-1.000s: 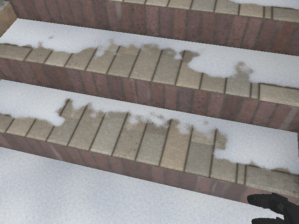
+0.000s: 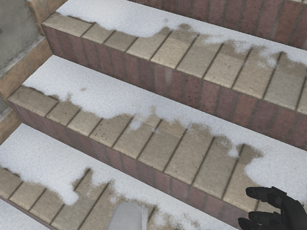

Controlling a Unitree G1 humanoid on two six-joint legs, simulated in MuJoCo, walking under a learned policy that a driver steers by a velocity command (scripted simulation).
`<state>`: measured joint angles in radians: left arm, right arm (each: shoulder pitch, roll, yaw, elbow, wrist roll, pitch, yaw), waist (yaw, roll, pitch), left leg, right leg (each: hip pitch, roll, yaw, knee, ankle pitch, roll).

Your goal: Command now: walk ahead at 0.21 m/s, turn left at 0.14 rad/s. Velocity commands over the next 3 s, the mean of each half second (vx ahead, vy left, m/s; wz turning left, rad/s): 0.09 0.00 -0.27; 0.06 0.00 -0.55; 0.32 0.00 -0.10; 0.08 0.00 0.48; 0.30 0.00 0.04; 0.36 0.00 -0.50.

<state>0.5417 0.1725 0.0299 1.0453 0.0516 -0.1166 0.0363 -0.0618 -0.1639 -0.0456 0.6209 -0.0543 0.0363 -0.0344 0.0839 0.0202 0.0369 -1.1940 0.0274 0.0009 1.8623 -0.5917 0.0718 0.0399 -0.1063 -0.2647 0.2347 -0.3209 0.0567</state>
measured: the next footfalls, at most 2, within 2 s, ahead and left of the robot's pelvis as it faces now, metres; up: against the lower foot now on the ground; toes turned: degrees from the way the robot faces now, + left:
left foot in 0.12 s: +0.32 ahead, +0.16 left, +0.17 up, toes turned +5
right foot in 0.82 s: +0.19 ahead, +0.02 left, +0.17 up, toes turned -29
